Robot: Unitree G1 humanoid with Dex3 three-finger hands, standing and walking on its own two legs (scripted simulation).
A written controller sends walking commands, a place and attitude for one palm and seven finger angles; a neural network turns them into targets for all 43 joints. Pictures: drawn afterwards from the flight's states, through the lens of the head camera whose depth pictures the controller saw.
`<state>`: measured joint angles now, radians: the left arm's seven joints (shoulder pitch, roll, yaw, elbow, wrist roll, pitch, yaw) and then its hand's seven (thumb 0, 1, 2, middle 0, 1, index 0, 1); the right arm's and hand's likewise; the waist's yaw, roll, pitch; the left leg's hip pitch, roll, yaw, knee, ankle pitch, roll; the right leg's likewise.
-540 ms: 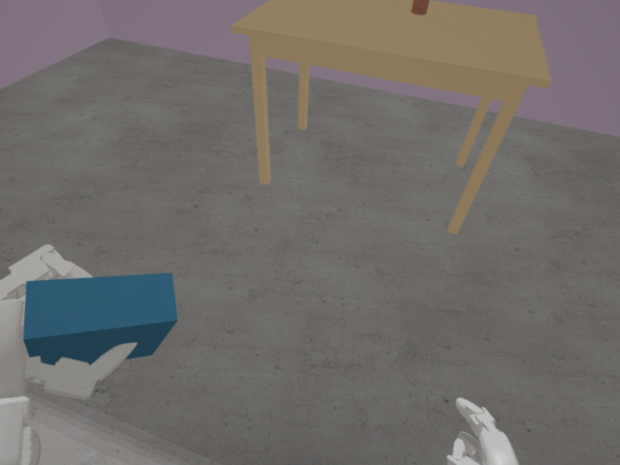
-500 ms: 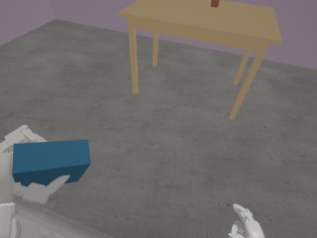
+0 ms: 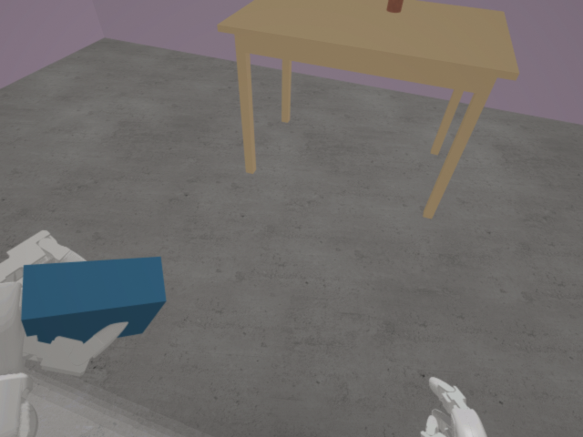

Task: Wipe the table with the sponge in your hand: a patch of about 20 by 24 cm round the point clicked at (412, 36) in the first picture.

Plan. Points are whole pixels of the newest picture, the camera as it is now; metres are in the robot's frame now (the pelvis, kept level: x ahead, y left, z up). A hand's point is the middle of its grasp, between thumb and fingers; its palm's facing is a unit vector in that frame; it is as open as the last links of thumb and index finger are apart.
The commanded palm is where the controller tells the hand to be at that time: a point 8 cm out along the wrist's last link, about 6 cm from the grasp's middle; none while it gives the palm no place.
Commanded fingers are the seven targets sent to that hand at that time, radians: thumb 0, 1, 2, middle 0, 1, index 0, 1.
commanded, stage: walk to a spot facing it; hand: left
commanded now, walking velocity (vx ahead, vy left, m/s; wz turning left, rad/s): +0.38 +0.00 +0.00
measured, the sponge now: (113, 303) +0.22 +0.21 +0.14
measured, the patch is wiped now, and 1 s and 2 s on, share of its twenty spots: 0.00 0.00 0.00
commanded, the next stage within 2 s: none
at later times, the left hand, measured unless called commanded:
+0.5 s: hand (90, 248) +0.28 +0.26 +0.15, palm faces +0.45 -0.81 -0.37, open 8.9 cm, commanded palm +0.23 +0.29 +0.18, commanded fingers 0.00 0.10 1.30 -1.20 -1.60 -1.20 -1.60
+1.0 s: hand (202, 163) +0.43 +0.16 +0.17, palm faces +0.37 -0.79 -0.48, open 8.9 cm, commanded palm +0.37 +0.21 +0.18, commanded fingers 0.00 0.10 1.30 -1.20 -1.60 -1.20 -1.60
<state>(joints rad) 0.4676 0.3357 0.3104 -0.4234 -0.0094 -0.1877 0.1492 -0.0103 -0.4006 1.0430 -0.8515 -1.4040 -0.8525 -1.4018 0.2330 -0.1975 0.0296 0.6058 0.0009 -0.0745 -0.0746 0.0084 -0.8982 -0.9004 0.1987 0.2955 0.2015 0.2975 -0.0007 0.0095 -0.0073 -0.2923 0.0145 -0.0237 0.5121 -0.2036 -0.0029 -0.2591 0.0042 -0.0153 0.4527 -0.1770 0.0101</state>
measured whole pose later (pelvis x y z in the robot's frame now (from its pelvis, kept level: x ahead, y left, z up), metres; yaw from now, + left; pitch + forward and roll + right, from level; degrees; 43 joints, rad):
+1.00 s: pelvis +0.22 -0.07 -0.01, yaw +2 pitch -2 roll +1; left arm 0.49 0.36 0.36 -0.52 -0.01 -0.21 0.12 -0.01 -0.40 1.05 -0.85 -1.41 -0.86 -1.40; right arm 0.16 -0.24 -0.03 0.64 0.00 -0.01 -0.06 0.01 -0.90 -0.90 0.20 0.30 0.20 0.30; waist -0.02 0.03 0.09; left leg -0.60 0.10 0.04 1.32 -0.32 -0.03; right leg -0.33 -0.03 -0.23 0.61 -0.26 -0.10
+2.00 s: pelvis +0.55 -0.10 +0.00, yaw +11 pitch -1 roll +2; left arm 0.52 0.39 0.38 -0.61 -0.02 -0.23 0.17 -0.01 -0.40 1.05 -0.86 -1.41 -0.86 -1.41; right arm 0.23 -0.27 -0.06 0.58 0.00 -0.03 -0.07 0.01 -0.90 -0.90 0.19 0.29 0.20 0.30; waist -0.01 -0.04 0.07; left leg -0.45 0.10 0.16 0.71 -0.31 0.00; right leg -0.19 -0.15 -0.26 0.56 -0.33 0.00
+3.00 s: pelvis +0.73 -0.10 -0.01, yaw +29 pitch -2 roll -1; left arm 0.49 0.37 0.38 -0.58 -0.03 -0.21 0.15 -0.01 -0.41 1.05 -0.86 -1.41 -0.86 -1.40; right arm 0.19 -0.11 0.05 0.57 0.01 -0.10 -0.03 0.01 -0.90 -0.90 0.20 0.30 0.20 0.30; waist 0.06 0.02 0.06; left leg -0.36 0.13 0.12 0.61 -0.21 -0.03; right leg -0.34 -0.04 -0.12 0.68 -0.36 0.06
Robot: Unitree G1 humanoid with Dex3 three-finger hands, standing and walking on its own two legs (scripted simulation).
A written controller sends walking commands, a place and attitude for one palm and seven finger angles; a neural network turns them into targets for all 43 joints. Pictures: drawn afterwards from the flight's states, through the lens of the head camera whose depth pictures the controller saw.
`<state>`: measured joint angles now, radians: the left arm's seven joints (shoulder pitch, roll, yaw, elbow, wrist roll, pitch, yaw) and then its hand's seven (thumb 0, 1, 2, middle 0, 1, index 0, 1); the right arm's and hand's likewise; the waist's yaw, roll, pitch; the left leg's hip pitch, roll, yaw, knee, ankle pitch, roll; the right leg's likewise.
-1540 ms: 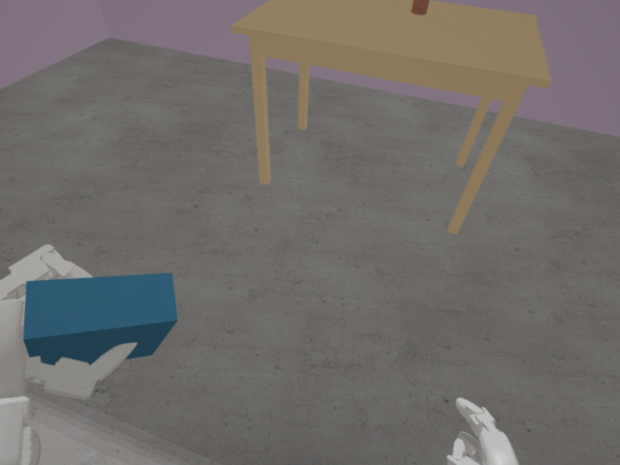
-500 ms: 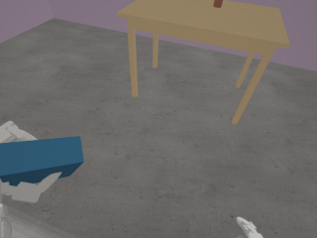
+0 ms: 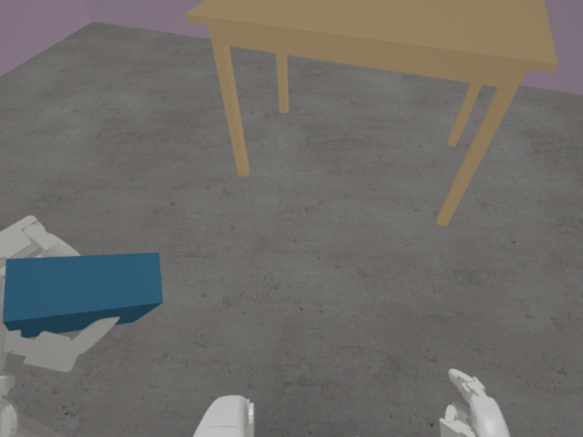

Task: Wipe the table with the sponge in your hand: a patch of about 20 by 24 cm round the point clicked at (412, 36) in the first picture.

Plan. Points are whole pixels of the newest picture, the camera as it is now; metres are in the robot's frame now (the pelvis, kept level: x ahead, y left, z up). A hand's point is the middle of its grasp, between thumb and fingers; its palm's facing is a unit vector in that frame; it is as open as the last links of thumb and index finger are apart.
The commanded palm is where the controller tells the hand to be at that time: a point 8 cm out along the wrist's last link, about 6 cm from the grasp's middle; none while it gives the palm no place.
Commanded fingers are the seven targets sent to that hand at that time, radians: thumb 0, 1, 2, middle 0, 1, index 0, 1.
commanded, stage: walk to a spot facing it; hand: left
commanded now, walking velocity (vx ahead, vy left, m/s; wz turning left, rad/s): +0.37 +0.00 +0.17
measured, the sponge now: (104, 295) +0.23 +0.20 +0.16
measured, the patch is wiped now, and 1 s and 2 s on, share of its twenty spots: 0.00 0.00 0.00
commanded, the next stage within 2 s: turn to face it in 1.62 s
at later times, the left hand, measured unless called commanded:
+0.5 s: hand (96, 163) +0.39 +0.25 +0.19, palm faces +0.42 -0.80 -0.42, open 8.9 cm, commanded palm +0.31 +0.29 +0.19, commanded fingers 0.00 0.10 1.30 -1.20 -1.60 -1.20 -1.60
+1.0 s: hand (146, 101) +0.50 +0.22 +0.20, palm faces +0.52 -0.73 -0.44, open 8.9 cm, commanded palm +0.44 +0.26 +0.19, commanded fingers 0.00 0.10 1.30 -1.20 -1.60 -1.20 -1.60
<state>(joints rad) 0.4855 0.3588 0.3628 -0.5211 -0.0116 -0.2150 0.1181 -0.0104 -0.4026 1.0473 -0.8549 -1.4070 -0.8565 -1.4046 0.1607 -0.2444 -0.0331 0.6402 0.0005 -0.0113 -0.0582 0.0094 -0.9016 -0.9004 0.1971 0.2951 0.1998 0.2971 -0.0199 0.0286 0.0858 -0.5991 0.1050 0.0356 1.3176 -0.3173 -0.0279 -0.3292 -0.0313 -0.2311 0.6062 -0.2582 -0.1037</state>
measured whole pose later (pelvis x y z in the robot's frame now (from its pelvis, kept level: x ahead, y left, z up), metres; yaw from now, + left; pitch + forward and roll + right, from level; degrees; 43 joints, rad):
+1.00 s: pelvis +0.33 -0.04 +0.01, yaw +9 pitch -1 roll +2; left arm 0.52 0.39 0.38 -0.61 -0.02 -0.23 0.17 -0.01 -0.40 1.05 -0.86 -1.41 -0.86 -1.41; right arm 0.23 -0.27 -0.06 0.58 0.00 -0.03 -0.07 0.01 -0.90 -0.90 0.19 0.29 0.20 0.30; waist -0.01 -0.04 0.07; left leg -0.45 0.10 0.16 0.71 -0.31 0.00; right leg -0.19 -0.15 -0.26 0.56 -0.33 0.00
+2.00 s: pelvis +0.50 -0.05 +0.00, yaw +27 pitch -2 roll -1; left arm 0.49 0.37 0.38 -0.58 -0.03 -0.21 0.15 -0.01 -0.41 1.05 -0.86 -1.41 -0.86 -1.40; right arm 0.19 -0.11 0.05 0.57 0.01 -0.10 -0.03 0.01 -0.90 -0.90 0.20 0.30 0.20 0.30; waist 0.06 0.02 0.06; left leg -0.36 0.13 0.12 0.61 -0.21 -0.03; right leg -0.34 -0.04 -0.12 0.68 -0.36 0.06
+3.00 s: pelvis +0.40 -0.14 +0.01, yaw -7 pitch +2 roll +3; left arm 0.51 0.40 0.38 -0.55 -0.05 -0.18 0.15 -0.01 -0.41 1.06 -0.86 -1.40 -0.87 -1.40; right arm 0.19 -0.26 -0.03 0.56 0.01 0.07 -0.03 0.01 -0.90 -0.90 0.19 0.29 0.20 0.30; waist 0.02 -0.02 0.04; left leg -0.34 0.03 0.05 0.72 -0.45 -0.06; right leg -0.40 0.07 0.06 0.47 -0.10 -0.08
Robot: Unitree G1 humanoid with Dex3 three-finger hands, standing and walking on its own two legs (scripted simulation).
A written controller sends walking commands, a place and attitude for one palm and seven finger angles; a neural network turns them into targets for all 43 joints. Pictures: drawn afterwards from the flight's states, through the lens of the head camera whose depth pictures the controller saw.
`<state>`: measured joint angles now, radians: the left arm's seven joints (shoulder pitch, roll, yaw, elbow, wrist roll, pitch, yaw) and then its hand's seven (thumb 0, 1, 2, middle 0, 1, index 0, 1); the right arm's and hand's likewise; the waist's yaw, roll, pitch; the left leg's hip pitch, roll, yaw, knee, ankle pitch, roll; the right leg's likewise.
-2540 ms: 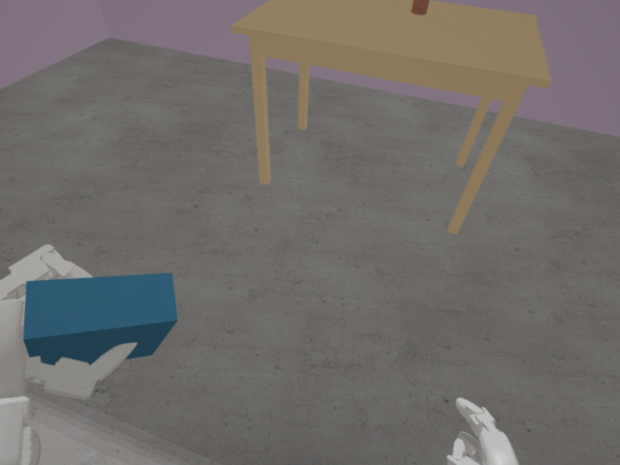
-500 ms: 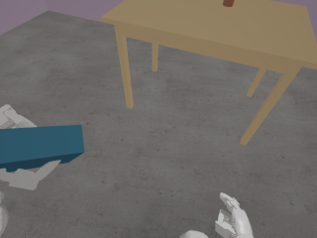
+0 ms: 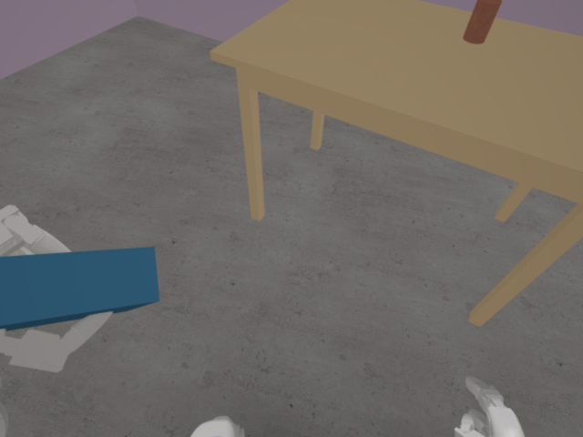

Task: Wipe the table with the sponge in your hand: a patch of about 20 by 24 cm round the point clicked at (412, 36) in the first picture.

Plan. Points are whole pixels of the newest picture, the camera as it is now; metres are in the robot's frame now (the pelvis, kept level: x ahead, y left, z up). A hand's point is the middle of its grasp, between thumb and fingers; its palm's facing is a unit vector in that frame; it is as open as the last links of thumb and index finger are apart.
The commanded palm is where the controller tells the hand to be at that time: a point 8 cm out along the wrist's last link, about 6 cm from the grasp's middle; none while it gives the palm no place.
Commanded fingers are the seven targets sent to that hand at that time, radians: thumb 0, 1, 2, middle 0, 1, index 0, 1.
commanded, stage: walk to a spot facing it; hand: left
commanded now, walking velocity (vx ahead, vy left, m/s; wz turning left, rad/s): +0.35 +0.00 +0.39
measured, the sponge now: (95, 288) +0.22 +0.20 +0.17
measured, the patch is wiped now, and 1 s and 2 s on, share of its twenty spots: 0.00 0.00 0.00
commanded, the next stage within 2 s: turn to face it in 0.62 s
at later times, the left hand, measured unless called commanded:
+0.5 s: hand (78, 233) +0.28 +0.24 +0.17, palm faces +0.59 -0.67 -0.45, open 8.9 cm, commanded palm +0.22 +0.27 +0.18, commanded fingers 0.00 0.10 1.30 -1.20 -1.60 -1.20 -1.60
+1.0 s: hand (62, 227) +0.28 +0.25 +0.19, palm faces +0.68 -0.60 -0.42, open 8.9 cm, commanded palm +0.24 +0.28 +0.18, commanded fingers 0.00 0.10 1.30 -1.20 -1.60 -1.20 -1.60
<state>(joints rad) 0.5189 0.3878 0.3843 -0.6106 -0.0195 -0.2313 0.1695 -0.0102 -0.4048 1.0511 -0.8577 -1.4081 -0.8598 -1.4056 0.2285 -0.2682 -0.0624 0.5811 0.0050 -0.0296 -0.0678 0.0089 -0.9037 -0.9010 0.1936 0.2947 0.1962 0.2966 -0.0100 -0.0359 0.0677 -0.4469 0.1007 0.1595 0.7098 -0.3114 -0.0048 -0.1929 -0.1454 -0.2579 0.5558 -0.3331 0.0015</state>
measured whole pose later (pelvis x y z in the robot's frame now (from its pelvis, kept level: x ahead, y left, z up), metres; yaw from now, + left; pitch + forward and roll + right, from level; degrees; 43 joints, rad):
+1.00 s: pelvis +0.17 -0.04 -0.01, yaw +18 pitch -2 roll -1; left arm 0.49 0.37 0.38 -0.58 -0.03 -0.21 0.15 -0.01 -0.41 1.05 -0.86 -1.41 -0.86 -1.40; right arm 0.19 -0.11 0.05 0.57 0.01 -0.10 -0.03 0.01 -0.90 -0.90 0.20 0.30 0.20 0.30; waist 0.06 0.02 0.06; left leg -0.36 0.13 0.12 0.61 -0.21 -0.03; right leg -0.34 -0.04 -0.12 0.68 -0.36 0.06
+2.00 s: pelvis +0.06 -0.11 +0.00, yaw -16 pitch +2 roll +3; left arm 0.51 0.40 0.38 -0.55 -0.05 -0.18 0.15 -0.01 -0.41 1.06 -0.86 -1.40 -0.87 -1.40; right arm 0.19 -0.26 -0.03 0.56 0.01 0.07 -0.03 0.01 -0.90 -0.90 0.19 0.29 0.20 0.30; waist 0.02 -0.02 0.04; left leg -0.34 0.03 0.05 0.72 -0.45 -0.06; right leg -0.40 0.07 0.06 0.47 -0.10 -0.08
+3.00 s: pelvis -0.07 -0.14 -0.01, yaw -46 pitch -1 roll -1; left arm 0.43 0.38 0.35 -0.51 -0.01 -0.20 0.14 -0.01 -0.41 1.06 -0.87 -1.40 -0.87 -1.40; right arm 0.20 -0.15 0.03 0.54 0.02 -0.07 -0.01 0.01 -0.90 -0.90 0.20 0.30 0.20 0.30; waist 0.03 0.06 0.09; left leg -0.30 0.20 0.11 0.69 -0.35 -0.08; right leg -0.32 0.02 -0.10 0.62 -0.27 -0.01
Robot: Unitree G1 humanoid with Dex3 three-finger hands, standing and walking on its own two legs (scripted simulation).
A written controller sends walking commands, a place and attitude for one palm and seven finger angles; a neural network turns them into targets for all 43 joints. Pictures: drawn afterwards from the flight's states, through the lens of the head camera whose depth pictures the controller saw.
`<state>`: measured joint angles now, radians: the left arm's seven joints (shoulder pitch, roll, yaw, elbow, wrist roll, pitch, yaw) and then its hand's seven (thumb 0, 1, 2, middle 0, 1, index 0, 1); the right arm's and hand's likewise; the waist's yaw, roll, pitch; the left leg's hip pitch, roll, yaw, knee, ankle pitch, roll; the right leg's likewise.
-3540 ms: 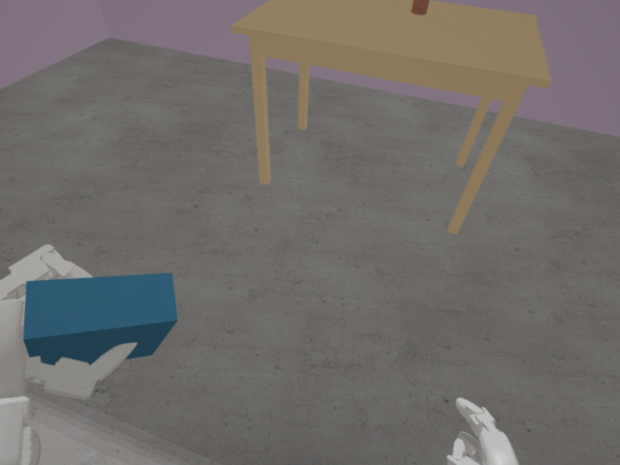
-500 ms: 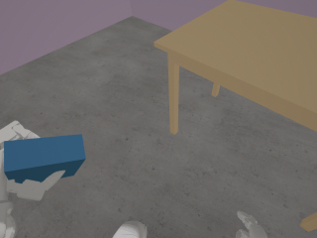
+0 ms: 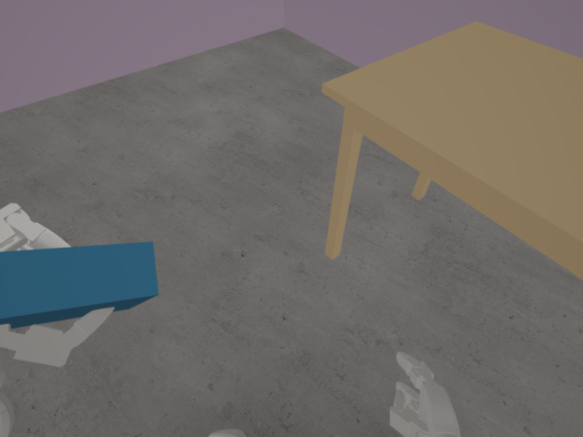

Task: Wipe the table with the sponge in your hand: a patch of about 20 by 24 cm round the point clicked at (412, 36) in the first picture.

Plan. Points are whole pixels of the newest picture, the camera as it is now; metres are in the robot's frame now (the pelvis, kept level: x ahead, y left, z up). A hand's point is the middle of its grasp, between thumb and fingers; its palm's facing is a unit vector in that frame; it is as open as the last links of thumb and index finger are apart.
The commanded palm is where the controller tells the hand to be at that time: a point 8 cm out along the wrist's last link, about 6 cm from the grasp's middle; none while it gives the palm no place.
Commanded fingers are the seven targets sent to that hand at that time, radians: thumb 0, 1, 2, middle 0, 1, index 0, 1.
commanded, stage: turn to face it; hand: left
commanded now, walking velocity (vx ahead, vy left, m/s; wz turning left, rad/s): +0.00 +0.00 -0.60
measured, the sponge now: (97, 285) +0.21 +0.22 +0.18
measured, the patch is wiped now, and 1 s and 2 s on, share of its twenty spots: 0.00 0.00 0.00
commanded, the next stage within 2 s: none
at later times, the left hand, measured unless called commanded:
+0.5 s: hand (150, 272) +0.22 +0.17 +0.19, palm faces +0.18 -0.89 -0.43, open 8.9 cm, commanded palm +0.18 +0.21 +0.19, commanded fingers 0.00 0.10 1.30 -1.20 -1.60 -1.20 -1.60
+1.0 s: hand (268, 330) +0.18 +0.05 +0.19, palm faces -0.12 -0.88 -0.47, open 8.9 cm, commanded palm +0.16 +0.11 +0.19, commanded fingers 0.00 0.10 1.30 -1.20 -1.60 -1.20 -1.60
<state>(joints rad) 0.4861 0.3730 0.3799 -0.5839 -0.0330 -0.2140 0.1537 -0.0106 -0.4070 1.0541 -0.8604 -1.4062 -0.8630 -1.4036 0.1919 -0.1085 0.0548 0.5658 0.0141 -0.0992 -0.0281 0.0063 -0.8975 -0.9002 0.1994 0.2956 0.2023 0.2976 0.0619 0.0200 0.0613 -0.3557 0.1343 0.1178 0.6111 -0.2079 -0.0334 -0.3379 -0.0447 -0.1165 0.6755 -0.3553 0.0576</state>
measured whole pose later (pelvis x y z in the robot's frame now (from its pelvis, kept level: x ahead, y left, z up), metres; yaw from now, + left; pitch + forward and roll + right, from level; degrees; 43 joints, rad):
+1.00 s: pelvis -0.13 -0.03 +0.01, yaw -34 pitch +2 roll +3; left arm 0.51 0.40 0.38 -0.55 -0.05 -0.18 0.15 -0.01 -0.41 1.06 -0.86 -1.40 -0.87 -1.40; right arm 0.19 -0.26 -0.03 0.56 0.01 0.07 -0.03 0.01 -0.90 -0.90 0.19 0.29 0.20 0.30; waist 0.02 -0.02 0.04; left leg -0.34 0.03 0.05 0.72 -0.45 -0.06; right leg -0.40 0.07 0.06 0.47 -0.10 -0.08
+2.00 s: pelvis -0.26 -0.02 +0.00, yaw -64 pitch -1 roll -1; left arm 0.43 0.38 0.35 -0.51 -0.01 -0.20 0.14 -0.01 -0.41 1.06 -0.87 -1.40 -0.87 -1.40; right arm 0.20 -0.15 0.03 0.54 0.02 -0.07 -0.01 0.01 -0.90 -0.90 0.20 0.30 0.20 0.30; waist 0.03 0.06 0.09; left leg -0.30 0.20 0.11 0.69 -0.35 -0.08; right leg -0.32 0.02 -0.10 0.62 -0.27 -0.01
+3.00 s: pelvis -0.20 -0.06 +0.00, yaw -64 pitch +0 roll +1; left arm 0.42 0.39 0.38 -0.49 -0.01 -0.25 0.16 -0.01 -0.41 1.06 -0.87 -1.39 -0.87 -1.39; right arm 0.18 -0.20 -0.05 0.61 0.01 -0.08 -0.06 0.01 -0.90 -0.90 0.19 0.29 0.20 0.30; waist 0.01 -0.03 0.09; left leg -0.32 0.06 0.16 0.59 -0.25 0.01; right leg -0.36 -0.10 -0.05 0.99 -0.55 0.02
